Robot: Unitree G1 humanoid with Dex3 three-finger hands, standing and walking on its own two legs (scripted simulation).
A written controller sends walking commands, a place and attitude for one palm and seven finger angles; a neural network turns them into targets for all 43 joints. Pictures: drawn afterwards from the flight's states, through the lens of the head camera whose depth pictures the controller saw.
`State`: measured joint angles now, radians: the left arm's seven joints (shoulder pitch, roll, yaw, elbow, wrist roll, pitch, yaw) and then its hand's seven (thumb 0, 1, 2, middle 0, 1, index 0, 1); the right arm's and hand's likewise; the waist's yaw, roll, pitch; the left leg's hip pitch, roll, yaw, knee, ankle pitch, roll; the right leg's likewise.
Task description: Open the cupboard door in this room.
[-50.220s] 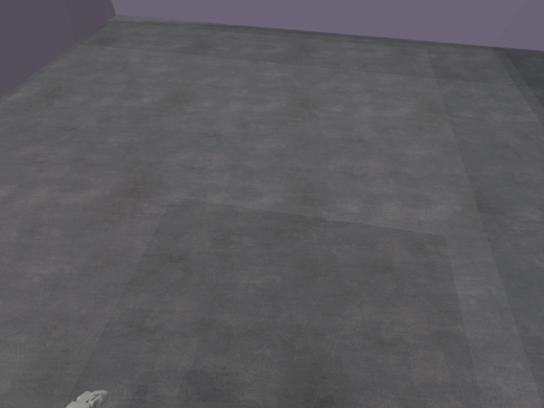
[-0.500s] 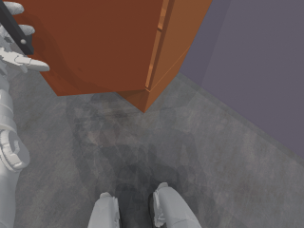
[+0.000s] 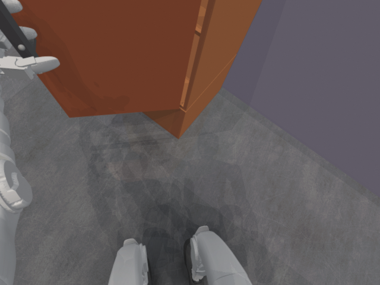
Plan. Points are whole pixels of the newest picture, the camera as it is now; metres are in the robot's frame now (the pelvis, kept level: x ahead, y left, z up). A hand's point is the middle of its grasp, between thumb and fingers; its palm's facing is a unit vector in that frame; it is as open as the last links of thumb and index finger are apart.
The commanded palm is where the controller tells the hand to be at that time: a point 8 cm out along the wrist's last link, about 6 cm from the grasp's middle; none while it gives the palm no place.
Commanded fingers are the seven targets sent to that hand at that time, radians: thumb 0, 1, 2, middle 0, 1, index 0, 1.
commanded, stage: close the thumb around the handle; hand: left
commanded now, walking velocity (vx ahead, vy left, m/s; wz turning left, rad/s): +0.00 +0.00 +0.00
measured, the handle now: (12, 21) +0.61 +0.26 +0.08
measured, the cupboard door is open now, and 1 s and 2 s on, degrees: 46 61 92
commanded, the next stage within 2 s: pull the door open along its arc in 0.42 s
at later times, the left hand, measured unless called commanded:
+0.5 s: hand (24, 46) +0.55 +0.23 +0.07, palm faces +0.03 -1.00 -0.01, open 5.7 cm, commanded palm +0.53 +0.27 +0.07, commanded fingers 0.00 0.90 0.90 -0.40 -1.35 -0.40 -1.35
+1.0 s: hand (38, 91) +0.46 +0.20 +0.07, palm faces +0.06 -1.00 +0.01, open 5.9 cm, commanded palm +0.40 +0.26 +0.07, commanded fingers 0.00 0.90 0.90 -0.40 -1.35 -0.40 -1.35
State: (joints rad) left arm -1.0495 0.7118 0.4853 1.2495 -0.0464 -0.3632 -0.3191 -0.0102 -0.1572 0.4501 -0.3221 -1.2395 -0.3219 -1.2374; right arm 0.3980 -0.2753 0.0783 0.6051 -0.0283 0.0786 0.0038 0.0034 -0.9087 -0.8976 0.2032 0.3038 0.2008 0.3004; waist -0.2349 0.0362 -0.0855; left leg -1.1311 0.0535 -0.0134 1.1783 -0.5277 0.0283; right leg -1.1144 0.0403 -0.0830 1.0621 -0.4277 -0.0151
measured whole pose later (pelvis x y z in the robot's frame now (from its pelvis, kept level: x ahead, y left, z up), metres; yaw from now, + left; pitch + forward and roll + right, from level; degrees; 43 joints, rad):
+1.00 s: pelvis +0.02 +0.01 +0.03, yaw -1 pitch +22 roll -3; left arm -0.51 0.36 0.37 0.74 -0.19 -0.37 -0.20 0.00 0.71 0.77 -0.33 -1.33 -0.35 -1.32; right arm 0.39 -0.25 0.02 0.54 0.01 0.09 0.04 0.01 -0.91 -0.90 0.20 0.30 0.20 0.30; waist -0.13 0.03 -0.14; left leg -0.91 0.04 0.04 1.04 -0.52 0.04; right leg -0.92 0.04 -0.03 0.95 -0.42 0.00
